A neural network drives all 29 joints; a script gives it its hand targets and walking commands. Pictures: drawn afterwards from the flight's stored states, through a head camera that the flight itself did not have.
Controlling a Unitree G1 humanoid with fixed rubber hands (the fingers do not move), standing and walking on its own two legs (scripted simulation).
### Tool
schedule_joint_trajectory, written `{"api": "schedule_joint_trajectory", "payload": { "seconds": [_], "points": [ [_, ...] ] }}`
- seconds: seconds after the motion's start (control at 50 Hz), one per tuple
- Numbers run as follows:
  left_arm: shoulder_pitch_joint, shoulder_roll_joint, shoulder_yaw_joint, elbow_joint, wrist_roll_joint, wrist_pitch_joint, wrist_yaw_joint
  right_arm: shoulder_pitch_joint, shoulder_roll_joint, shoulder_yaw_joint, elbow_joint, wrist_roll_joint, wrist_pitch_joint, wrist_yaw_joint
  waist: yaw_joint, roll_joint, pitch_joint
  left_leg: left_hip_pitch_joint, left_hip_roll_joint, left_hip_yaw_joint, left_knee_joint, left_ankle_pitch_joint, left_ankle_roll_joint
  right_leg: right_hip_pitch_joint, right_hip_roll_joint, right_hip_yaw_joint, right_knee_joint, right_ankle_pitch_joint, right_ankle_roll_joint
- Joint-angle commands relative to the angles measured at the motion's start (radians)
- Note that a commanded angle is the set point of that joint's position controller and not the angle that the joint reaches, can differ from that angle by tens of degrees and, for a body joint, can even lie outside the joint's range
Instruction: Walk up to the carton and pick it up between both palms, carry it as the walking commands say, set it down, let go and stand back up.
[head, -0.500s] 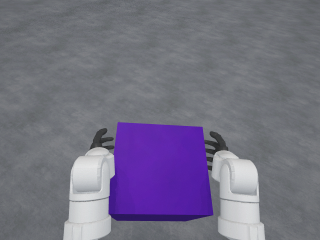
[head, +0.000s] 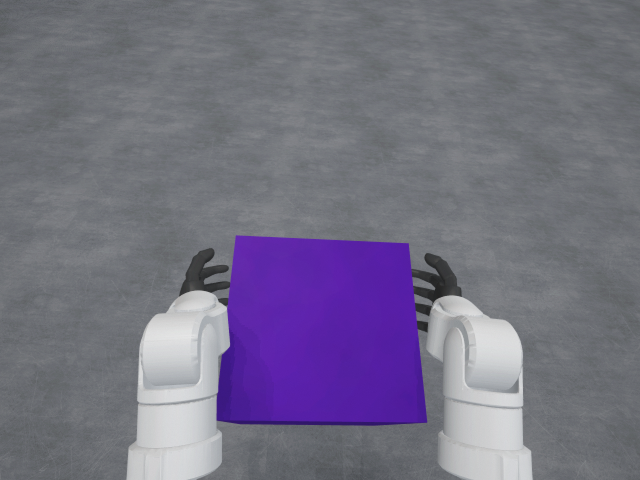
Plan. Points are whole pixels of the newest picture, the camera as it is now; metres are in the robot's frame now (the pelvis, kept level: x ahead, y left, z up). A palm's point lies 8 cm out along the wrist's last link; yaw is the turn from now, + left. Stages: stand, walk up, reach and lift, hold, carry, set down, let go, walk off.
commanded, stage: carry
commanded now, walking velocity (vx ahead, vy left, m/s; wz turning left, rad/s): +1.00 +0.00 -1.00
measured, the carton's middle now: (314, 344) +0.31 +0.00 -0.02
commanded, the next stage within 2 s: none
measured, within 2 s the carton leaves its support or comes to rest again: neither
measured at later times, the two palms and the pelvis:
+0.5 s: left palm (337, 118) +0.74 -0.05 +0.06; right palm (486, 146) +0.65 -0.32 +0.07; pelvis +0.41 -0.09 +0.00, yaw -21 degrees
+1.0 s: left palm (411, 53) +1.04 -0.25 +0.07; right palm (531, 83) +0.90 -0.50 +0.07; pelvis +0.70 -0.23 -0.02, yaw -33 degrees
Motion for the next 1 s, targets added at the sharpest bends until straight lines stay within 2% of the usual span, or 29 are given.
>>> {"api": "schedule_joint_trajectory", "payload": {
  "seconds": [0.0,0.02,0.04,0.12,0.14,0.16,0.2,0.24,0.26,0.28,0.3,0.32,0.36,0.4,0.44,0.48,0.5,0.52,0.54,0.56,0.6,0.66,0.7,0.8,0.84,0.92,0.94,0.96,0.98],
  "points": [
    [-0.622,-0.97,-0.629,-0.134,-0.455,0.001,-0.447,-0.564,1.076,0.713,-0.061,0.461,-0.018,0.334,-0.033,0.289,-0.385,0.917,0.504,-0.536,-0.229,0.101,0.186,-0.704,-0.117,-0.117,0.624,-0.043,-0.025],
    [-0.59,-0.977,-0.607,-0.111,-0.449,-0.007,-0.446,-0.57,1.085,0.729,-0.066,0.472,-0.011,0.344,-0.034,0.155,-0.341,0.891,0.499,-0.428,-0.237,0.146,0.165,-0.728,-0.163,-0.107,0.588,0.023,-0.021],
    [-0.545,-1.002,-0.605,-0.046,-0.448,0.0,-0.442,-0.584,1.061,0.712,-0.072,0.46,-0.008,0.348,-0.038,0.136,-0.245,0.846,0.47,-0.327,-0.269,0.19,0.117,-0.776,-0.169,-0.132,0.554,0.059,-0.003],
    [-0.567,-1.017,-0.618,-0.048,-0.44,-0.005,-0.411,-0.613,1.015,0.66,-0.048,0.493,-0.009,0.369,-0.019,0.281,-0.1,0.796,0.368,0.013,-0.203,0.738,0.03,-0.714,-0.12,-0.29,0.209,0.061,0.015],
    [-0.575,-1.016,-0.62,-0.058,-0.43,-0.007,-0.404,-0.657,1.011,0.663,-0.069,0.502,-0.008,0.377,-0.009,0.282,-0.094,0.71,0.307,0.121,-0.192,0.82,-0.002,-0.574,-0.083,-0.357,0.059,0.129,0.016],
    [-0.574,-1.016,-0.629,-0.061,-0.422,-0.009,-0.39,-0.673,0.986,0.649,-0.084,0.514,-0.012,0.388,-0.007,0.364,-0.126,0.674,0.265,0.209,-0.153,1.0,-0.029,-0.432,-0.025,-0.435,-0.062,0.208,0.016],
    [-0.575,-1.016,-0.653,-0.116,-0.435,-0.01,-0.373,-0.59,0.975,0.621,-0.069,0.506,-0.006,0.393,0.009,0.495,-0.193,0.66,0.238,0.262,0.047,1.326,-0.043,-0.205,0.117,-0.599,-0.16,0.28,0.037],
    [-0.602,-1.027,-0.663,-0.166,-0.464,-0.011,-0.378,-0.516,0.962,0.599,-0.058,0.487,0.0,0.391,0.04,0.367,-0.327,0.573,0.183,0.273,0.521,1.47,-0.095,0.13,0.228,-0.632,-0.419,0.402,0.011],
    [-0.585,-1.049,-0.668,-0.155,-0.477,0.0,-0.392,-0.52,0.943,0.577,-0.044,0.456,0.001,0.382,0.072,0.238,-0.345,0.145,0.143,0.163,0.785,0.733,-0.124,0.465,0.056,-0.34,-0.362,0.63,-0.074],
    [-0.602,-1.034,-0.661,-0.146,-0.506,0.013,-0.41,-0.456,0.967,0.576,-0.019,0.404,-0.002,0.366,0.004,-0.086,-0.387,-0.215,0.011,0.101,1.025,-0.468,-0.122,0.709,-0.246,0.074,-0.215,1.381,-0.161],
    [-0.566,-1.032,-0.645,-0.106,-0.494,0.012,-0.414,-0.409,0.973,0.555,0.052,0.377,-0.002,0.367,0.029,-0.131,-0.417,-0.404,-0.075,-0.055,1.168,-0.57,-0.093,0.794,-0.311,0.267,-0.207,1.823,-0.283],
    [-0.499,-1.016,-0.619,-0.082,-0.472,-0.002,-0.423,-0.474,0.963,0.567,-0.021,0.376,-0.017,0.362,0.038,-0.129,-0.451,-0.506,-0.041,-0.166,1.139,-0.496,-0.076,0.824,-0.339,0.296,-0.217,1.666,-0.31],
    [-0.522,-1.043,-0.654,-0.165,-0.488,-0.022,-0.423,-0.449,1.017,0.615,-0.061,0.393,-0.04,0.359,0.021,-0.012,-0.41,-0.405,0.043,-0.192,0.805,-0.384,-0.055,0.634,-0.269,0.173,-0.266,1.334,-0.201],
    [-0.516,-1.057,-0.662,-0.184,-0.482,-0.04,-0.421,-0.448,1.008,0.635,-0.107,0.411,-0.062,0.356,0.012,-0.036,-0.388,-0.256,0.085,-0.272,0.402,-0.371,-0.035,0.449,-0.284,0.203,-0.243,1.252,-0.195],
    [-0.538,-1.047,-0.685,-0.226,-0.489,-0.05,-0.418,-0.492,1.018,0.665,-0.163,0.438,-0.078,0.351,0.012,-0.023,-0.406,-0.063,0.026,-0.164,0.11,-0.208,-0.04,0.336,-0.229,0.077,-0.236,1.163,-0.154],
    [-0.503,-1.032,-0.684,-0.188,-0.468,-0.046,-0.416,-0.42,1.042,0.672,-0.136,0.421,-0.077,0.351,-0.024,0.031,-0.422,0.287,-0.04,-0.037,-0.188,0.212,-0.045,0.12,-0.058,-0.091,-0.054,0.902,-0.038],
    [-0.467,-1.035,-0.668,-0.178,-0.456,-0.044,-0.417,-0.43,1.034,0.671,-0.14,0.416,-0.08,0.35,-0.038,0.178,-0.489,0.593,0.148,-0.21,-0.163,0.54,0.026,-0.152,0.035,-0.14,0.118,0.543,0.027],
    [-0.48,-1.048,-0.675,-0.179,-0.453,-0.032,-0.408,-0.464,1.01,0.648,-0.126,0.424,-0.077,0.356,-0.023,0.511,-0.515,0.845,0.421,-0.452,-0.052,1.31,0.121,-0.472,0.096,-0.198,0.307,-0.182,0.059],
    [-0.474,-1.024,-0.672,-0.174,-0.452,-0.029,-0.409,-0.397,0.999,0.634,-0.088,0.426,-0.067,0.358,-0.012,0.437,-0.516,0.909,0.458,-0.401,0.048,1.383,0.18,-0.527,0.017,-0.137,0.387,-0.248,0.021],
    [-0.427,-1.02,-0.662,-0.133,-0.432,-0.038,-0.411,-0.467,0.988,0.657,-0.158,0.44,-0.074,0.367,-0.019,0.294,-0.467,0.901,0.43,-0.349,0.054,1.31,0.168,-0.587,0.016,-0.155,0.41,-0.187,0.024],
    [-0.453,-1.016,-0.639,-0.124,-0.442,-0.037,-0.405,-0.485,0.981,0.663,-0.151,0.436,-0.067,0.372,-0.015,0.187,-0.326,0.795,0.358,-0.243,-0.041,1.089,0.102,-0.621,-0.021,-0.158,0.388,-0.07,0.034],
    [-0.44,-1.033,-0.661,-0.117,-0.432,-0.039,-0.387,-0.526,0.96,0.656,-0.164,0.453,-0.06,0.388,-0.009,0.26,-0.289,0.834,0.311,-0.082,-0.064,1.117,0.018,-0.671,-0.013,-0.241,0.374,0.05,0.058],
    [-0.493,-1.036,-0.691,-0.191,-0.447,-0.05,-0.37,-0.5,0.963,0.652,-0.16,0.472,-0.059,0.397,-0.013,0.296,-0.282,0.846,0.289,-0.03,-0.079,1.114,0.002,-0.679,-0.005,-0.286,0.334,0.074,0.058],
    [-0.504,-1.029,-0.703,-0.196,-0.454,-0.023,-0.366,-0.457,0.914,0.63,-0.145,0.45,-0.04,0.403,-0.02,0.277,-0.229,0.796,0.228,0.1,-0.1,0.978,0.023,-0.659,-0.006,-0.367,0.187,0.199,0.067],
    [-0.492,-1.041,-0.718,-0.157,-0.469,-0.009,-0.378,-0.476,0.874,0.615,-0.166,0.425,-0.038,0.397,-0.012,0.323,-0.202,0.722,0.187,0.186,-0.066,1.01,0.022,-0.523,0.014,-0.416,0.015,0.281,0.059],
    [-0.435,-0.997,-0.7,-0.116,-0.465,-0.001,-0.393,-0.338,0.875,0.592,-0.08,0.381,-0.032,0.377,0.012,0.302,-0.319,0.751,0.155,0.221,0.42,1.425,-0.028,-0.19,0.183,-0.588,-0.346,0.389,0.044],
    [-0.423,-0.999,-0.704,-0.138,-0.484,-0.001,-0.408,-0.305,0.862,0.579,-0.057,0.361,-0.035,0.37,0.064,0.242,-0.371,0.502,0.149,0.193,0.675,1.225,-0.051,0.117,0.129,-0.467,-0.441,0.604,-0.004],
    [-0.433,-0.997,-0.683,-0.133,-0.487,0.001,-0.418,-0.327,0.884,0.595,-0.057,0.356,-0.042,0.359,0.057,0.0,-0.396,0.059,0.021,0.129,0.92,0.167,-0.07,0.449,-0.039,-0.178,-0.261,1.234,-0.095],
    [-0.476,-0.994,-0.679,-0.132,-0.489,0.003,-0.423,-0.346,0.914,0.596,-0.057,0.344,-0.045,0.359,0.027,-0.225,-0.411,-0.305,-0.115,0.041,1.109,-0.635,-0.087,0.653,-0.226,0.127,-0.102,1.962,-0.216]
  ]
}}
